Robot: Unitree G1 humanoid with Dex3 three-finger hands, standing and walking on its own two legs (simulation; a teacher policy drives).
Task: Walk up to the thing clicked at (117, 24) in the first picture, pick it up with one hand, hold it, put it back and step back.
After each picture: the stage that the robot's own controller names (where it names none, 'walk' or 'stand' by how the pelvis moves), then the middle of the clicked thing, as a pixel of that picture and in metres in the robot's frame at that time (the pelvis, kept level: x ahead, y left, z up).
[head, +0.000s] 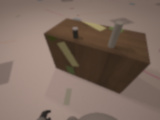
stand; (114, 35) +0.80 -0.17 +0.08
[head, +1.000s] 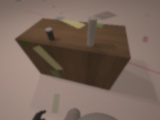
walk; (91, 32) +0.72 +0.07 +0.11
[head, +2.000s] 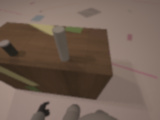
stand; (62, 46) +0.47 +0.24 +0.13
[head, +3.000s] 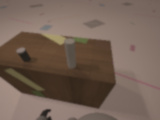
stand; (70, 55) +0.48 +0.20 +0.08
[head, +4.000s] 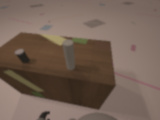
stand; (69, 56) +0.46 +0.20 +0.08
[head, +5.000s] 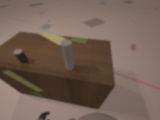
stand; (68, 56) +0.46 +0.21 +0.08
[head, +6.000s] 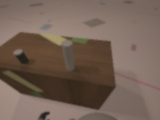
stand; (69, 57) +0.45 +0.20 +0.08
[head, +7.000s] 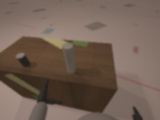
rise first; (69, 59) +0.43 +0.21 +0.09
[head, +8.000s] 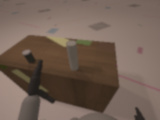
go down; (73, 56) +0.46 +0.20 +0.09
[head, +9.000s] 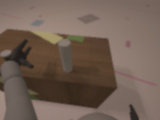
go down; (66, 57) +0.43 +0.19 +0.10
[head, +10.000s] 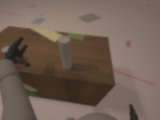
approach; (66, 54) +0.45 +0.19 +0.10
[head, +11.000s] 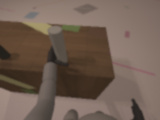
close; (59, 48) +0.45 +0.21 +0.14
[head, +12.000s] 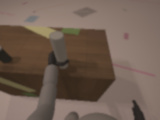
lift; (60, 52) +0.42 +0.20 +0.14
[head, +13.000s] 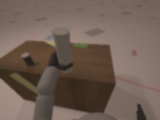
lift; (64, 54) +0.31 +0.17 +0.27
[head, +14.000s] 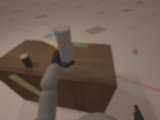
hold; (66, 51) +0.34 +0.17 +0.26
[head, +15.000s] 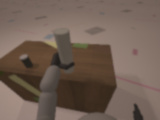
hold; (65, 53) +0.33 +0.17 +0.25
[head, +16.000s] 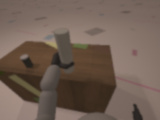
crouch; (65, 53) +0.33 +0.17 +0.25
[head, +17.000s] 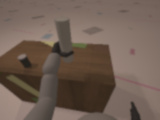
crouch; (65, 42) +0.40 +0.18 +0.28
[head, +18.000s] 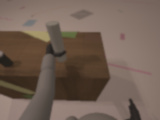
lower; (57, 43) +0.48 +0.21 +0.17
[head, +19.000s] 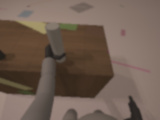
lower; (57, 45) +0.47 +0.21 +0.14
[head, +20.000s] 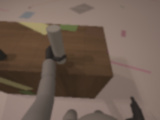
lower; (57, 47) +0.46 +0.21 +0.14
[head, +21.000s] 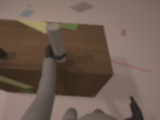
lower; (58, 45) +0.47 +0.21 +0.14
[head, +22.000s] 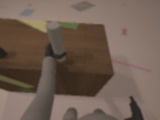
rest; (57, 44) +0.47 +0.21 +0.14
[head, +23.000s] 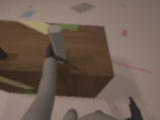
withdraw; (58, 47) +0.46 +0.21 +0.14
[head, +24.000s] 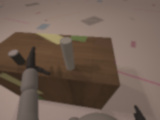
sink last; (68, 55) +0.44 +0.20 +0.12
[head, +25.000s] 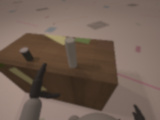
stand; (71, 54) +0.47 +0.21 +0.10
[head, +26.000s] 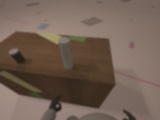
stand; (66, 54) +0.45 +0.21 +0.10
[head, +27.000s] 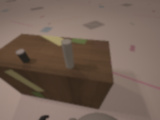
stand; (68, 55) +0.48 +0.22 +0.08
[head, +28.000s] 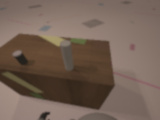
stand; (67, 57) +0.45 +0.21 +0.08
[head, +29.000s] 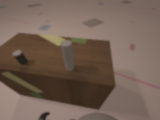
stand; (68, 57) +0.45 +0.21 +0.08
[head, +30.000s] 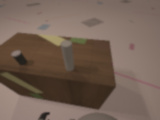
stand; (68, 57) +0.45 +0.20 +0.08
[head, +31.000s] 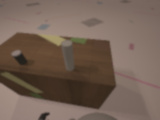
stand; (68, 57) +0.45 +0.20 +0.08
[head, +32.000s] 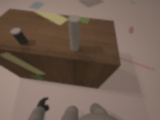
walk; (74, 35) +0.56 +0.17 +0.10
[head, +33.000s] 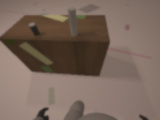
walk; (73, 23) +0.82 +0.27 +0.11
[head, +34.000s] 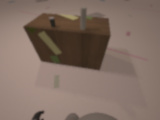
stand; (83, 19) +1.11 +0.20 +0.10
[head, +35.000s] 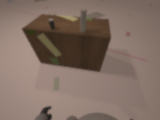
stand; (83, 21) +1.08 +0.18 +0.08
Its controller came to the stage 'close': yes
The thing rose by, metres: 0.21
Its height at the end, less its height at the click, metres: +0.00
